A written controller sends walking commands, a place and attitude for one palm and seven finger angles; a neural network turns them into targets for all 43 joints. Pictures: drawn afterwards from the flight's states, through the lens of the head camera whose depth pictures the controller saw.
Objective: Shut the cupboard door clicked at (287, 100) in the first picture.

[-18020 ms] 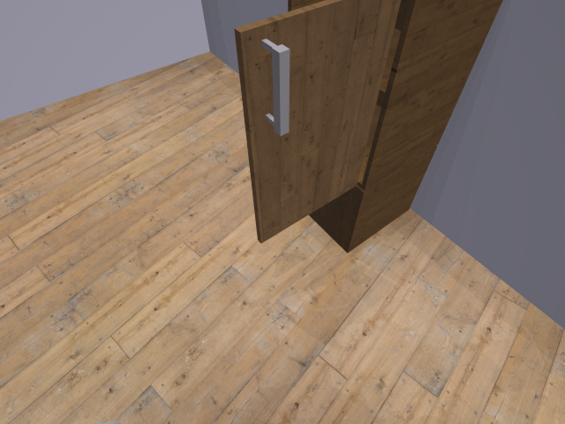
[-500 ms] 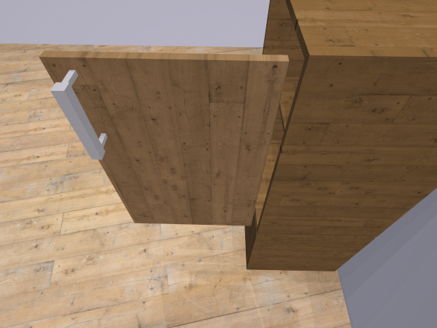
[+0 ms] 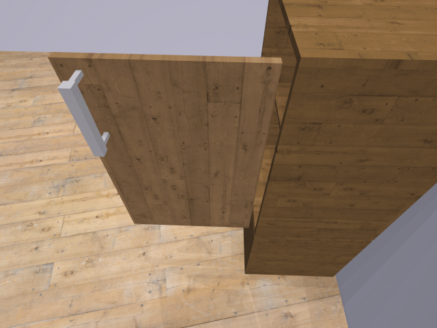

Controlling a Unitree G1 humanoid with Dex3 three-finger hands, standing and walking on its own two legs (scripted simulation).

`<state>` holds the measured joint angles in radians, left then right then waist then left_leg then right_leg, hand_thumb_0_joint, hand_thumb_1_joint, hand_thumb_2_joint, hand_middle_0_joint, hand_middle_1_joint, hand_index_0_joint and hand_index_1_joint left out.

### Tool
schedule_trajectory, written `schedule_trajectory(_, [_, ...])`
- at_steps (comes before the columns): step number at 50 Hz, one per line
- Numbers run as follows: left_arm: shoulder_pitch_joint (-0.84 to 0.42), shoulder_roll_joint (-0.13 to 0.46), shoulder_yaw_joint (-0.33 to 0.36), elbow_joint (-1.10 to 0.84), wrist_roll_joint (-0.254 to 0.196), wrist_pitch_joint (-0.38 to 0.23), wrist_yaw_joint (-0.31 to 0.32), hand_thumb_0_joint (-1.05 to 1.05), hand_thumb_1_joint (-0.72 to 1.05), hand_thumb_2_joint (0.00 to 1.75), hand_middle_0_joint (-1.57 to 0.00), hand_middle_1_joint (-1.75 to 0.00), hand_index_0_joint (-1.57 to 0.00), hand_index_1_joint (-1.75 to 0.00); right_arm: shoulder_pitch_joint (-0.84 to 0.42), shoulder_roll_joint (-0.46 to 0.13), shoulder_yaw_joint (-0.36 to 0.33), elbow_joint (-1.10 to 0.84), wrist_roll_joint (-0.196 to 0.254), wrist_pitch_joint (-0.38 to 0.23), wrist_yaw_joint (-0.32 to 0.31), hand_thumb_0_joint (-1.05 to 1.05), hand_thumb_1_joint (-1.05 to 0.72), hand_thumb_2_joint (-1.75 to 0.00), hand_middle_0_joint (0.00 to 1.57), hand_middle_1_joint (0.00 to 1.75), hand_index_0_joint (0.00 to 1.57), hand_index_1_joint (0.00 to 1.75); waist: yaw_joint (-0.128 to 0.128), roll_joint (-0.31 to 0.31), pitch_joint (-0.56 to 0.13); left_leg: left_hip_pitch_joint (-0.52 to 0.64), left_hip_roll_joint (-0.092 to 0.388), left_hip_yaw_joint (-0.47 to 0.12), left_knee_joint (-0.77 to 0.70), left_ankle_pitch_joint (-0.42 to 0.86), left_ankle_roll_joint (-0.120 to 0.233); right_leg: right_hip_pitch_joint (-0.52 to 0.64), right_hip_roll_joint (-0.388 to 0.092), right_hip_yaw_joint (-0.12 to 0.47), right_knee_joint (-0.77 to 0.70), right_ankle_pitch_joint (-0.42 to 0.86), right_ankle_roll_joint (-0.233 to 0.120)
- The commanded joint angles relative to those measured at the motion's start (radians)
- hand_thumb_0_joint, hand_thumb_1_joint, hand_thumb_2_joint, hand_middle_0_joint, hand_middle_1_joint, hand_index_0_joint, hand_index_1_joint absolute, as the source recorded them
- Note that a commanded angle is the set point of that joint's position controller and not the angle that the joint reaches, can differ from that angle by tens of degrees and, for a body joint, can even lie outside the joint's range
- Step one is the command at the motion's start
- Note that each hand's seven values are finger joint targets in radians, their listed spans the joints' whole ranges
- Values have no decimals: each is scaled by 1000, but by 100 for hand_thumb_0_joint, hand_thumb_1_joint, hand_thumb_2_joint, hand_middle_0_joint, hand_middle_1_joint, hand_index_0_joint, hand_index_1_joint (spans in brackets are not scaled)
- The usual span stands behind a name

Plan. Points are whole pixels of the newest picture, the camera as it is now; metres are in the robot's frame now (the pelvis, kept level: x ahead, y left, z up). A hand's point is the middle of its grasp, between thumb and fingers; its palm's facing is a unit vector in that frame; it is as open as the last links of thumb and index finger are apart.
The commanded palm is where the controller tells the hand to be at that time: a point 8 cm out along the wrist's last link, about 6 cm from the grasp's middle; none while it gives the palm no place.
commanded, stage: look again from close up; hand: left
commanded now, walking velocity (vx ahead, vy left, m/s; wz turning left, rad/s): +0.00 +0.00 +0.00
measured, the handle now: (89, 116) +0.44 +0.27 +0.15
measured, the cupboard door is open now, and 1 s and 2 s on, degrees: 90 90 90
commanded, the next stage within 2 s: raise the hand and make a fist in 0.42 s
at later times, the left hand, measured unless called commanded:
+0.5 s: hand out of the picture -0.02 +0.18 -0.17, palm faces +0.01 -0.98 -0.20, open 7.4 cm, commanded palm none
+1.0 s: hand out of the picture +0.12 +0.18 -0.02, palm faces +0.12 -0.99 -0.02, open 5.9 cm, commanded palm +0.11 +0.23 +0.00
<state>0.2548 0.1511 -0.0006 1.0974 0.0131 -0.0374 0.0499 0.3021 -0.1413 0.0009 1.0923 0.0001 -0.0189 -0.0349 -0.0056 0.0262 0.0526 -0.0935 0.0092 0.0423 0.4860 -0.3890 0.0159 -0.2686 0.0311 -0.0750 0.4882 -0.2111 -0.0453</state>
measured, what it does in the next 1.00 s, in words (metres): lowers itself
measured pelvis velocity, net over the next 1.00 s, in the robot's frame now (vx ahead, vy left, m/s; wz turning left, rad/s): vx -0.04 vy -0.01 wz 0.05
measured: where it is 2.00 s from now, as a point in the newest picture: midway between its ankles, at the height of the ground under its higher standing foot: outside the picture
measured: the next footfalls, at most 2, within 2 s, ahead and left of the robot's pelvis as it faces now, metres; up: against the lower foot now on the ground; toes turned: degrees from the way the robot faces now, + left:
none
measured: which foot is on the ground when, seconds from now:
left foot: down 0.00-1.00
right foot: down 0.00-1.00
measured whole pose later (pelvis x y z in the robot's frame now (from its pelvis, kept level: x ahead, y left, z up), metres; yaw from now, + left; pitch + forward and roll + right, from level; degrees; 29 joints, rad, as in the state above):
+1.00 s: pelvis -0.04 -0.01 -0.06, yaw +3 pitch +10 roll +0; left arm 0.59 0.19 0.08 -0.07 -0.21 -0.41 -0.20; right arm 0.14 -0.29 -0.07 0.37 0.01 -0.24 -0.02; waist 0.05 -0.04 -0.10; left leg -0.61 -0.02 0.00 1.01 -0.57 0.02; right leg -0.76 -0.03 -0.12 0.97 -0.38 -0.05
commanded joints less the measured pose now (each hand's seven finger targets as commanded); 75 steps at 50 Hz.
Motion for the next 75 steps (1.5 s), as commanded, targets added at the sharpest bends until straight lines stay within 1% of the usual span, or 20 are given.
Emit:
schedule_trajectory(1, [32,99,7,-49,-7,-5,-3,0,90,90,-20,-30,-20,-30,125,-59,-5,-55,-16,-10,0,0,-90,-90,20,30,20,30,-26,64,-34,-114,84,-86,-92,208,13,75,-153,163,-8,205,-48])
schedule_trajectory(7, [51,76,-3,-36,-7,15,-15,0,90,90,-20,-30,-20,-30,108,-92,7,-73,-14,-12,1,0,-90,-90,20,30,20,30,-4,-43,98,-194,91,-110,-177,92,29,49,-120,161,-62,-7,-26])
schedule_trajectory(25, [88,64,0,1,-10,10,-12,0,90,90,-20,-30,-20,-30,143,-67,21,18,-12,-23,-3,0,-90,-90,20,30,20,30,2,-29,44,-142,79,-92,-185,180,29,105,-135,161,-49,120,-25])
schedule_trajectory(26, [196,111,10,42,1,-8,30,0,90,90,-20,-30,-20,-30,21,-114,0,-44,-2,-30,5,0,-90,-90,20,30,20,30,56,-234,4,-184,116,-38,-5,354,11,152,-170,130,23,600,10])
schedule_trajectory(27, [-764,627,319,-1560,-122,-288,41,0,90,90,-20,-30,-20,-30,104,-385,-68,-347,-15,-238,-118,0,-90,-90,20,30,20,30,-162,23,-408,120,73,-35,24,643,13,125,-65,131,129,372,33])
schedule_trajectory(28, [-75,154,-6,-1280,-132,-183,46,0,90,90,-22,-32,-22,-32,-35,-190,8,-352,25,-308,-87,0,-90,-90,20,30,20,30,-16,328,-515,43,30,-21,-32,641,6,54,-23,84,75,97,7])
schedule_trajectory(29, [108,-18,-64,-1239,-182,-41,71,0,90,90,-24,-34,-24,-34,-55,-190,-6,-343,24,-347,-64,0,-90,-90,20,30,20,30,4,364,-399,-7,25,-44,-42,647,-54,74,-28,26,108,52,8])
schedule_trajectory(30, [116,-50,-102,-1105,-166,-16,86,0,90,90,-25,-36,-25,-36,-65,-182,0,-311,47,-373,-58,0,-90,-90,20,30,20,30,-34,127,-119,-161,21,-83,-52,478,-61,-28,-39,15,94,8,19])
schedule_trajectory(31, [37,-16,-62,-1151,-178,-56,86,0,90,90,-27,-38,-27,-38,-56,-223,-30,-351,40,-383,-45,0,-90,-90,20,30,20,30,-63,-19,7,-250,11,-109,-17,294,-40,-82,-45,13,46,-5,24])
schedule_trajectory(33, [108,49,38,-1108,-167,-169,46,0,90,90,-31,-42,-31,-42,-60,-228,-54,-439,8,-404,-26,0,-90,-90,20,30,20,30,-44,-223,-6,-390,-22,-106,61,118,-9,-151,-67,22,37,-173,31])
schedule_trajectory(34, [233,48,69,-1072,-178,-229,3,0,90,90,-33,-44,-33,-44,-78,-220,-64,-491,6,-411,-12,0,-90,-90,20,30,20,30,5,-215,-40,-422,-34,-89,88,104,-17,-137,-74,28,59,-216,23])
schedule_trajectory(37, [453,5,122,-1011,-248,-460,-176,0,90,90,-38,-50,-38,-50,-116,-205,-81,-589,-7,-377,33,0,-90,-90,20,30,20,30,63,-327,-123,-586,-59,-43,233,74,-43,-136,-78,60,190,-194,18])
schedule_trajectory(39, [503,89,200,-1008,-259,-576,-300,0,90,90,-42,-54,-42,-54,-140,-225,-101,-655,-5,-330,60,0,-90,-90,20,30,20,30,75,-175,-164,-624,-71,-28,316,73,-47,-115,-103,120,241,-119,-7])
schedule_trajectory(41, [475,124,190,-1120,-249,-524,-336,0,90,90,-46,-58,-46,-58,-201,-227,-97,-744,13,-287,58,0,-90,-90,20,30,20,30,95,-74,-182,-657,-84,-4,324,72,-20,-131,-100,136,258,-120,-11])
schedule_trajectory(44, [313,149,191,-1334,-273,-432,-302,0,90,90,-51,-64,-51,-64,-189,-220,-84,-824,21,-243,27,0,-90,-90,20,30,20,30,59,-29,-258,-637,-80,-11,341,57,-4,-166,-82,149,267,-171,3])
schedule_trajectory(49, [35,143,105,-1664,-245,-538,-217,0,90,90,-60,-74,-60,-74,-75,-214,-58,-823,-1,-246,4,0,-90,-90,20,30,20,30,-49,41,-364,-544,-37,-68,421,131,16,-273,-44,89,359,-35,19])
schedule_trajectory(52, [66,119,36,-1623,-239,-542,-255,0,90,90,-66,-80,-66,-80,-64,-221,-41,-789,7,-263,-6,0,-90,-90,20,30,20,30,-64,88,-325,-525,-25,-88,416,127,15,-301,-39,58,353,-36,16])
schedule_trajectory(55, [126,165,64,-1514,-233,-415,-293,0,90,90,-71,-86,-71,-86,-66,-225,-30,-785,28,-258,-21,0,-90,-90,20,30,20,30,-49,24,-268,-558,-21,-99,366,78,16,-247,-45,60,292,-102,21])
schedule_trajectory(60, [243,195,197,-1497,-271,-197,-278,0,90,90,-81,-96,-81,-96,-125,-185,-12,-807,40,-233,-34,0,-90,-90,20,30,20,30,41,-44,-305,-556,-28,-93,270,125,5,-66,-67,61,234,-93,23])
schedule_trajectory(75, [143,214,227,-1604,-288,-219,-252,0,90,90,-108,-126,-108,-126,-89,-211,-10,-728,36,-341,-39,0,-90,-90,20,30,20,30,34,-10,-247,-396,-18,-94,156,218,-8,-10,-63,25,173,19,24])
